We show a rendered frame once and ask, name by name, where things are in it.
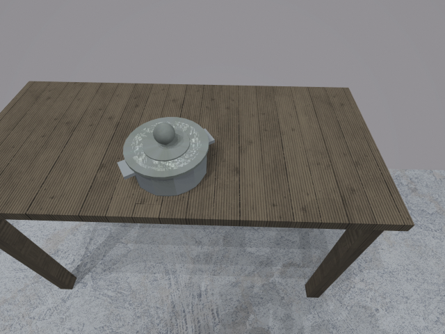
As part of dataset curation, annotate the pot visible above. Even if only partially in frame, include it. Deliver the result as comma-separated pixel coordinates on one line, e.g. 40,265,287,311
117,129,215,196

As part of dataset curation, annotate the knob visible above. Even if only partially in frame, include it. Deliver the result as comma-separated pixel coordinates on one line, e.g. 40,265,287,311
153,122,175,145

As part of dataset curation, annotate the table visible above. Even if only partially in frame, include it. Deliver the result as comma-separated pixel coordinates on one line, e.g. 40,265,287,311
0,81,415,298

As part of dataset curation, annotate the lid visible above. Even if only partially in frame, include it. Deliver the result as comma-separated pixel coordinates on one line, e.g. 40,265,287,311
123,117,209,180

